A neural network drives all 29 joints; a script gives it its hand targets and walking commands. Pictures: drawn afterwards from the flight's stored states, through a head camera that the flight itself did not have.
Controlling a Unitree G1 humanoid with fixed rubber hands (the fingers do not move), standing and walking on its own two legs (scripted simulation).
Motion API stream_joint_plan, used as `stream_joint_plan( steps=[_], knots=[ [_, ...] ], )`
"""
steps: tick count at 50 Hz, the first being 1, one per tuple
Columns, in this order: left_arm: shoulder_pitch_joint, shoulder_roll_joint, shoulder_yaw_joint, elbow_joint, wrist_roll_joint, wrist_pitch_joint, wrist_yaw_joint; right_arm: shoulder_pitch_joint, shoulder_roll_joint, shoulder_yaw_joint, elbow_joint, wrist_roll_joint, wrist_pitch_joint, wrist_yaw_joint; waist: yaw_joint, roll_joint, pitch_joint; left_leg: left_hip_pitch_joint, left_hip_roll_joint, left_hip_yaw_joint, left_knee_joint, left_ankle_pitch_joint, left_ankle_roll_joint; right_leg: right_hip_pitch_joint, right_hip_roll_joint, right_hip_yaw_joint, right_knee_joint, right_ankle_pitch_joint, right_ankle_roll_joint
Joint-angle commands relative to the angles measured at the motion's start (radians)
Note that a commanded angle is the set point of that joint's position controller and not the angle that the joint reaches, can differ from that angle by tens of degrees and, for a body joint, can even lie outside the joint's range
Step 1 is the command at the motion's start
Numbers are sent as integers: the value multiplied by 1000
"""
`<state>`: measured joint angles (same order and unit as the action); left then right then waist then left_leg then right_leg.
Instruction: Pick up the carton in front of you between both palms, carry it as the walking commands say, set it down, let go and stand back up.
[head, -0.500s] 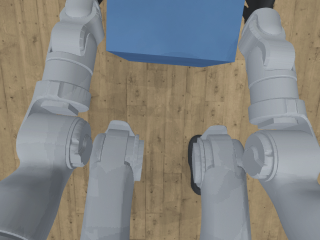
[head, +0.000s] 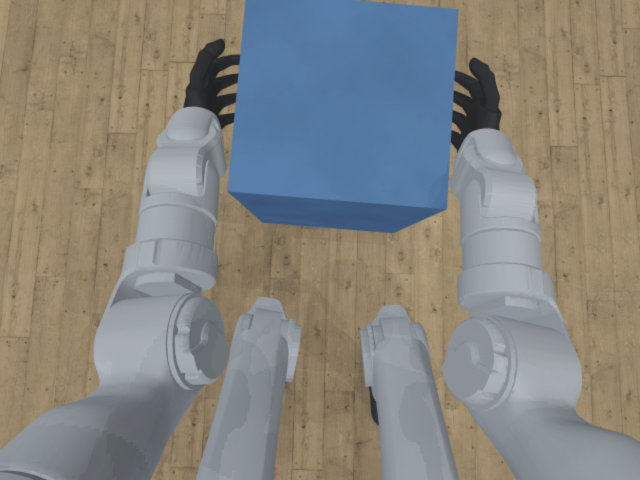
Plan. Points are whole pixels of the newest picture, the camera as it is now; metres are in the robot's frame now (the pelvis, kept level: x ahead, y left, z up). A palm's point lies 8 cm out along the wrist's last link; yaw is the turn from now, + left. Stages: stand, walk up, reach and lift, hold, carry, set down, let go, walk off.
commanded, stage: reach and lift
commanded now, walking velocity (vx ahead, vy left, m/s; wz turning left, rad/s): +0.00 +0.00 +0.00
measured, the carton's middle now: (337, 141) +0.52 +0.01 -0.13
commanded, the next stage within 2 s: none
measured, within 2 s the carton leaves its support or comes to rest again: neither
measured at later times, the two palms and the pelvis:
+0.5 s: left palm (134, 81) +0.46 +0.16 +0.10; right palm (579, 106) +0.46 -0.14 +0.10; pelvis +0.05 +0.00 +0.14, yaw +1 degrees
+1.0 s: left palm out of the picture +0.41 +0.15 +0.25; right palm out of the picture +0.42 -0.15 +0.25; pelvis +0.11 +0.00 +0.26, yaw +1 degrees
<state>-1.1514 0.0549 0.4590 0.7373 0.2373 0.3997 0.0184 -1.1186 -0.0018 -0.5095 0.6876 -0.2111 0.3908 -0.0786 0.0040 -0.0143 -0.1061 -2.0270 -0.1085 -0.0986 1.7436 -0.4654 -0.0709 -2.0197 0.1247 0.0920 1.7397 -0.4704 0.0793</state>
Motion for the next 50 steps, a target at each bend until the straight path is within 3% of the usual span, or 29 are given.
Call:
stream_joint_plan(
  steps=[1, 12, 23, 35, 43, 50],
  knots=[
    [-664, -1094, -517, -47, -205, -10, -252, -728, 1090, 578, -23, 202, -5, 265, 18, 5, -1236, 702, -60, 200, -209, 160, 47, 691, 60, -196, -204, 144, -32],
    [-404, -1181, -624, -88, -235, -18, -239, -441, 1143, 651, -30, 214, -18, 275, -4, 39, -1070, 893, -62, 152, -372, 251, 28, 819, 62, -154, -361, 227, -36],
    [-171, -1205, -623, -66, -191, -71, -214, -214, 1160, 659, -5, 178, -65, 272, 0, 27, -863, 1099, -53, 94, -585, 250, 45, 1009, 49, -102, -578, 222, -48],
    [66, -1218, -698, -134, -185, -89, -214, 41, 1180, 733, -60, 165, -81, 269, -5, 23, -707, 1379, -31, 45, -834, 338, 54, 1324, 23, -43, -828, 324, -61],
    [231, -1209, -742, -184, -192, -59, -220, 212, 1184, 788, -105, 166, -49, 273, 2, 14, -560, 1584, -14, 19, -1016, 441, 59, 1550, 1, -9, -1010, 436, -61],
    [347, -1206, -796, -267, -215, 19, -235, 326, 1183, 846, -189, 188, 29, 283, 5, 10, -428, 1760, 2, 14, -1164, 527, 58, 1740, -17, 3, -1162, 533, -59]
  ],
)
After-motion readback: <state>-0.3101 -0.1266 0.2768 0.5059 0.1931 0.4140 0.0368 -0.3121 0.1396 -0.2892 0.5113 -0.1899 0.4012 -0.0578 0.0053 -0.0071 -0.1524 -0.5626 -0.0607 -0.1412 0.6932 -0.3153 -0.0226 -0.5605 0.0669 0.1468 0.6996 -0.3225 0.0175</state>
